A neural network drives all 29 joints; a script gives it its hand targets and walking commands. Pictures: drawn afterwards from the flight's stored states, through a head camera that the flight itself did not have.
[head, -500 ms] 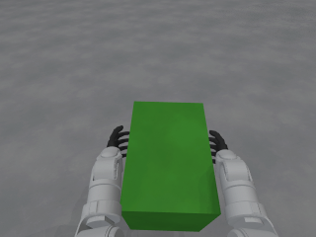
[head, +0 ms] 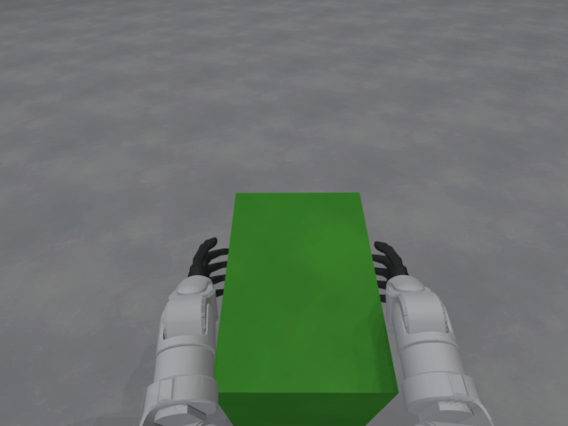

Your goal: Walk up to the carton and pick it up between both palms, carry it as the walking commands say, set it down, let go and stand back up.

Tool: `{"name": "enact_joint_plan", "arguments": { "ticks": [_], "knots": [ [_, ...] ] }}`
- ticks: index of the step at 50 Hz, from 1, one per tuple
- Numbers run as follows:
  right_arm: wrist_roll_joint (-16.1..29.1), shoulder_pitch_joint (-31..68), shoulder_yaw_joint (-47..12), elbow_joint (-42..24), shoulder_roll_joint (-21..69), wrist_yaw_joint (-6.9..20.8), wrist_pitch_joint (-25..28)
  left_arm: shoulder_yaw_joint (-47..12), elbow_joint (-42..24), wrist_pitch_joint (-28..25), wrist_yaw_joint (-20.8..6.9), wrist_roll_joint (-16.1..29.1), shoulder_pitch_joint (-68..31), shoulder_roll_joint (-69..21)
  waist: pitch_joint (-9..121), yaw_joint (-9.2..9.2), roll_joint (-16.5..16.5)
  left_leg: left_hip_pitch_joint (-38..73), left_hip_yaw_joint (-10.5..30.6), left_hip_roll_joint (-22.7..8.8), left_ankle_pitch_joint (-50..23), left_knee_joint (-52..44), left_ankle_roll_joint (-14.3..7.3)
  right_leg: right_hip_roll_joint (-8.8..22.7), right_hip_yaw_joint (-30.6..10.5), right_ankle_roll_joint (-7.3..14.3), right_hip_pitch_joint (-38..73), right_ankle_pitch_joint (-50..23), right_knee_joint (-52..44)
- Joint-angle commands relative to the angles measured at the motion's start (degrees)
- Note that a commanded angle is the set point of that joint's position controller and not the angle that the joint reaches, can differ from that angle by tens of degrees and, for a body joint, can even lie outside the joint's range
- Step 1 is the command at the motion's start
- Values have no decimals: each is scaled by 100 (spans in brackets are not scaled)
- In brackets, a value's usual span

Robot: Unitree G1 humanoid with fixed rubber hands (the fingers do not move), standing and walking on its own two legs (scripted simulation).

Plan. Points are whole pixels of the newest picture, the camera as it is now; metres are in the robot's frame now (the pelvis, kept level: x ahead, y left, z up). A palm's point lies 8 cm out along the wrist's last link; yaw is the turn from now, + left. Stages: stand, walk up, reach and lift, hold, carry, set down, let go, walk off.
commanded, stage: reach and lift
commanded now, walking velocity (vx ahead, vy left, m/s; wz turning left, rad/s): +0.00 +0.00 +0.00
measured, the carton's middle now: (298, 309) +0.30 +0.01 -0.02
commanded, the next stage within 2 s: hold in 0.68 s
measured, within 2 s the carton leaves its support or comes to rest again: neither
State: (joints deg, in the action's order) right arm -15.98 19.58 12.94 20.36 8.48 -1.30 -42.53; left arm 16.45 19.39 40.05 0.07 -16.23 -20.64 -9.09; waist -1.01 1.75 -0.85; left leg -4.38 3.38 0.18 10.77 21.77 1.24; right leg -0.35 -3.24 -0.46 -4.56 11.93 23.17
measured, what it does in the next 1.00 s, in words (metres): stands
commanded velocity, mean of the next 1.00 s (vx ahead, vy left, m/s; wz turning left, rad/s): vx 0.00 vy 0.00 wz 0.00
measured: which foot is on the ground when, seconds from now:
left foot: down 0.00-1.00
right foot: down 0.00-1.00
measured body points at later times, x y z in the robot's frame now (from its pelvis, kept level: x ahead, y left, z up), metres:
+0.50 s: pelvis +0.00 +0.00 +0.00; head -0.03 +0.00 +0.45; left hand +0.31 +0.15 +0.04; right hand +0.30 -0.14 +0.03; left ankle +0.02 +0.14 -0.74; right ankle +0.02 -0.12 -0.74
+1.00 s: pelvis -0.01 +0.00 +0.00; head -0.05 +0.00 +0.45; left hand +0.29 +0.15 +0.04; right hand +0.28 -0.14 +0.02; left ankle +0.02 +0.14 -0.74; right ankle +0.02 -0.12 -0.74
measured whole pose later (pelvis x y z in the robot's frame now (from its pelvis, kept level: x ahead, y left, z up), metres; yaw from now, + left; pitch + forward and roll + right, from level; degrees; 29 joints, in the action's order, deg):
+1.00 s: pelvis -0.01 +0.00 +0.00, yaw +0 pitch -8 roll +0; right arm -14.6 13.3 9.8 13.6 8.3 -1.5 -44.1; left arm 12.1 13.8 42.5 0.3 -14.9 -16.0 -8.9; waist -2.6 0.4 -0.1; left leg -4.2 3.6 0.3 11.3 23.6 1.2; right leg -0.4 -3.2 -0.5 -4.2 12.2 24.7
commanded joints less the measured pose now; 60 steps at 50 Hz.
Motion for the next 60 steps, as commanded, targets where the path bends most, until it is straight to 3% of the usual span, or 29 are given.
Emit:
{"name": "enact_joint_plan", "arguments": {
  "ticks": [1,2,5,8,10,12,13,14,15,18,20,24,28,30,32,33,36,39,40,41,45,46,47,48,54,56,57,58,60],
  "knots": [
    [1665,3743,-2973,-477,5607,1451,411,-3236,-125,7,-1401,1474,-3231,-5633,1167,-120,369,513,-22,511,-635,-156,-21,-403,-102,84,-90,-637,-458],
    [1573,3535,-2904,-491,5463,1400,431,-3348,-10,83,-1389,1501,-3030,-5869,1114,-349,289,613,90,474,-945,-195,3,-455,-16,110,-96,-907,-461],
    [1599,3725,-2964,-630,5619,1377,449,-3447,-267,16,-1406,1627,-3339,-6029,1440,-339,278,503,131,464,-733,-89,46,-480,-21,123,-12,-622,-384],
    [1745,3555,-3205,-980,5481,1388,419,-3401,-132,76,-1324,1504,-2542,-5871,1376,-175,260,517,157,478,-1150,-170,36,-490,19,85,133,-1117,-345],
    [1620,3687,-3201,-1089,5405,1354,418,-3320,-15,65,-1356,1437,-2583,-5762,1452,-119,166,467,155,469,-753,-151,2,-486,-12,71,200,-693,-412],
    [1657,3599,-3328,-1107,5472,1379,350,-3382,-273,66,-1329,1452,-2494,-5652,1454,-16,-218,496,150,446,-833,-200,-32,-504,12,15,248,-770,-388],
    [1722,3487,-3373,-1126,5471,1389,383,-3501,-308,75,-1324,1537,-2586,-5746,1471,-70,162,549,123,434,-894,-179,-18,-486,-52,74,160,-779,-391],
    [1793,3843,-3526,-1289,5428,1384,393,-3387,-182,41,-1308,1487,-2382,-5645,1439,36,-286,641,130,477,-1007,-144,-61,-471,-20,-8,89,-916,-369],
    [1834,3832,-3574,-1354,5467,1405,424,-3540,-341,23,-1302,1577,-2639,-5668,1523,7,44,608,86,506,-944,-116,-67,-485,-53,34,90,-826,-353],
    [1676,3425,-3326,-995,5450,1412,289,-3306,-267,80,-1270,1475,-2364,-5560,1383,54,-161,595,106,426,-817,-182,-98,-469,-51,7,48,-659,-418],
    [1767,2967,-3412,-928,5553,1448,318,-3694,-581,80,-1269,1597,-2502,-5618,1459,-88,283,732,130,448,-1252,-144,-40,-482,-84,70,46,-1152,-383],
    [1824,3318,-3554,-1440,5450,1382,328,-3498,-406,140,-1274,1435,-2035,-5621,1590,119,231,633,88,517,-1206,-140,-39,-460,-148,19,303,-1140,-402],
    [1872,3199,-3727,-1525,5429,1380,328,-3672,-608,87,-1306,1596,-2096,-5517,1475,15,146,639,116,474,-990,-138,-84,-476,-123,-7,142,-963,-374],
    [1789,3093,-3589,-1371,5546,1376,298,-3820,-915,60,-1304,1717,-2406,-5560,1525,-153,-187,753,167,446,-1041,-120,-101,-514,-84,-13,40,-912,-386],
    [1844,3081,-3645,-1327,5561,1362,282,-3805,-809,99,-1326,1661,-2318,-5579,1490,-133,205,671,113,474,-902,-131,-89,-459,-150,35,13,-883,-359],
    [1850,2988,-3726,-1470,5534,1358,279,-3897,-781,148,-1341,1712,-2164,-5571,1334,-138,-4,731,104,515,-1078,-152,-86,-484,-114,11,18,-1047,-407],
    [1802,2925,-3521,-1273,5495,1359,275,-3822,-694,158,-1368,1781,-2394,-5587,1128,-252,268,422,101,499,-589,-170,-89,-462,-108,71,15,-661,-411],
    [1707,2955,-3429,-1138,5444,1374,222,-3517,-331,188,-1393,1505,-2069,-5440,935,-95,17,319,115,474,-411,-264,-110,-456,-48,8,-5,-444,-479],
    [1802,2859,-3471,-1152,5481,1408,224,-3595,-540,189,-1372,1540,-2112,-5430,956,-96,312,287,87,487,-372,-248,-112,-423,-117,55,94,-522,-430],
    [1804,2959,-3523,-1141,5543,1406,186,-3575,-578,197,-1399,1615,-2251,-5476,854,-176,27,339,66,503,-232,-274,-140,-448,-71,19,-131,-250,-483],
    [1871,3416,-3666,-1516,5585,1414,269,-3775,-663,133,-1396,1717,-2489,-5605,1359,-44,146,403,89,462,-241,-155,-100,-460,-91,33,24,-275,-366],
    [1871,3099,-3661,-1284,5624,1415,226,-3773,-576,177,-1412,1768,-2363,-5614,1232,-164,-43,577,88,504,-478,-150,-132,-429,-97,32,-150,-461,-433],
    [1890,3438,-3710,-1543,5534,1421,246,-3665,-617,143,-1423,1640,-2182,-5517,1285,-60,-115,439,137,453,-457,-125,-142,-460,-60,-10,-34,-421,-373],
    [1873,3058,-3681,-1357,5540,1410,228,-3766,-565,170,-1400,1750,-2220,-5701,1293,-178,140,385,156,470,-589,-180,-134,-479,-37,52,75,-577,-366],
    [1890,3405,-3700,-1424,5552,1435,229,-3716,-572,172,-1373,1682,-2340,-5613,1348,10,155,347,89,481,-304,-147,-132,-442,-112,33,-6,-312,-367],
    [1818,3124,-3574,-1160,5559,1434,213,-3680,-543,168,-1407,1717,-2475,-5550,930,-203,89,245,65,529,92,-122,-164,-376,-108,53,-291,145,-435],
    [1785,3264,-3549,-1193,5530,1452,215,-3551,-478,190,-1387,1539,-2238,-5532,1091,-98,171,214,25,514,149,-165,-168,-343,-117,22,-44,72,-407],
    [1809,3202,-3553,-1212,5613,1438,163,-3477,-505,177,-1418,1538,-2112,-5442,1031,-25,-136,173,39,500,17,-189,-164,-388,-87,-38,-46,-79,-405],
    [1750,3106,-3451,-918,5605,1439,144,-3491,-401,206,-1413,1597,-2305,-5540,1002,-137,47,229,134,474,-32,-179,-160,-404,-118,37,-247,-125,-382]
  ]
}}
